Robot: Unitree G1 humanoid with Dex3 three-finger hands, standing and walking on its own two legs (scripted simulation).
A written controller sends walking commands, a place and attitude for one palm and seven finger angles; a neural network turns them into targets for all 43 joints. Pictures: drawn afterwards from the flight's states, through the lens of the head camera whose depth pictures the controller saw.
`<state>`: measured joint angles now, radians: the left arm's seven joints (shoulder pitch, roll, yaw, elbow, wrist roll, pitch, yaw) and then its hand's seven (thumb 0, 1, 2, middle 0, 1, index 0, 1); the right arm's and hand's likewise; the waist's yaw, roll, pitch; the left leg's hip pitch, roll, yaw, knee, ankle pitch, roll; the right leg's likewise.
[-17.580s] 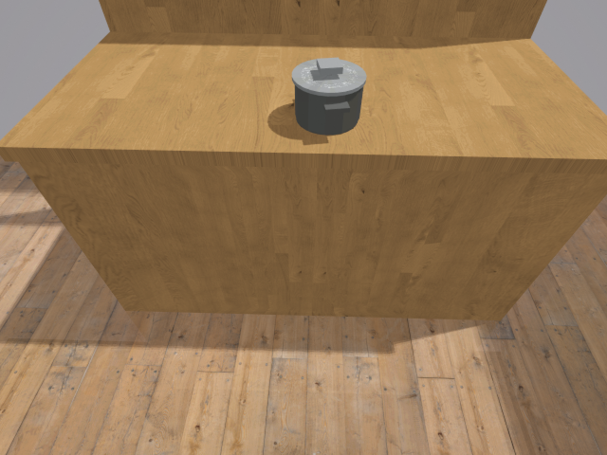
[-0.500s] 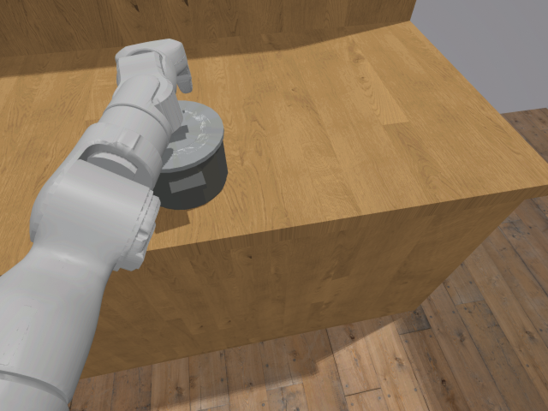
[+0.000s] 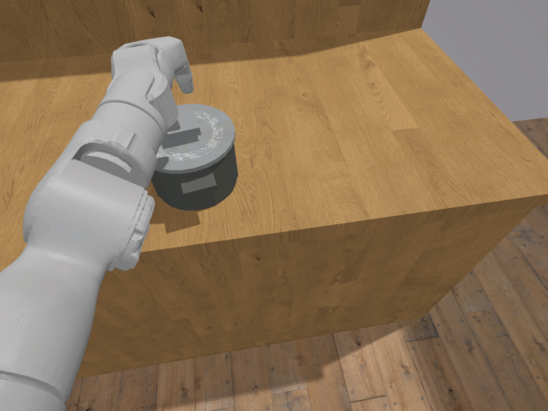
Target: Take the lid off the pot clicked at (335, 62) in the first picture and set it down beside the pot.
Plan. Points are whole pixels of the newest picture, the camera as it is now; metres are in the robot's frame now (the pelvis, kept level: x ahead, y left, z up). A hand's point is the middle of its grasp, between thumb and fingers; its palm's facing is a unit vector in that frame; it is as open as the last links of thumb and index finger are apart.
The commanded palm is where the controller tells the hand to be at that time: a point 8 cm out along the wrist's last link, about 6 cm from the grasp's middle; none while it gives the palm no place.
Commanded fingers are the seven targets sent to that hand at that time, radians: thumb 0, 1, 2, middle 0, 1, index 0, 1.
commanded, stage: raise the hand to come down again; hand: left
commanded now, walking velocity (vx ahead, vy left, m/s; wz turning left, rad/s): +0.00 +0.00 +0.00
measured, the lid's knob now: (182, 125) +0.54 +0.09 +0.13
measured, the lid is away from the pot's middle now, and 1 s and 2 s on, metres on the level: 0.00 0.00 0.00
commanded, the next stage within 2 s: move the open hand above the knob in 0.10 s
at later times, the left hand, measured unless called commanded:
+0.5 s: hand (169, 97) +0.51 +0.09 +0.20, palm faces -0.29 -0.10 -0.95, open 10.4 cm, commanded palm +0.52 +0.09 +0.25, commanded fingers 0.00 -0.18 1.12 -0.62 -0.44 -0.62 -0.44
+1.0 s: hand (167, 99) +0.51 +0.10 +0.19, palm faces -0.31 -0.08 -0.95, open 10.4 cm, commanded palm +0.53 +0.09 +0.25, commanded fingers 0.00 -0.18 1.12 -0.62 -0.44 -0.62 -0.44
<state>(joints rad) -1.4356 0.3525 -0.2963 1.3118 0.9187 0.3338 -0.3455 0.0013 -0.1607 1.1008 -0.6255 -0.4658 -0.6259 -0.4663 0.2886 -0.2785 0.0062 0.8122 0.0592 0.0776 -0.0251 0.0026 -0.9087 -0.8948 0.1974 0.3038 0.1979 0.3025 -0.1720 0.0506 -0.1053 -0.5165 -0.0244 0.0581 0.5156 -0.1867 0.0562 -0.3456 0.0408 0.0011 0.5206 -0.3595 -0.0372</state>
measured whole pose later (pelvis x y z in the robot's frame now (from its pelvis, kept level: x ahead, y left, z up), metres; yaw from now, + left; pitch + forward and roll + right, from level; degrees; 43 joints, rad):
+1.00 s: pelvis +0.00 +0.00 +0.00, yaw +0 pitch +12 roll +0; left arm -1.48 0.35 -0.29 1.37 0.95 0.34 -0.32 0.00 -0.17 1.11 -0.64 -0.44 -0.64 -0.44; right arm 0.34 -0.28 0.01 0.82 0.05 0.04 -0.03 0.00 -0.91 -0.89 0.20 0.30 0.20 0.30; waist -0.19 0.05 -0.11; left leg -0.55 -0.02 0.06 0.53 -0.18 0.06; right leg -0.38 0.04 0.01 0.53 -0.35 -0.03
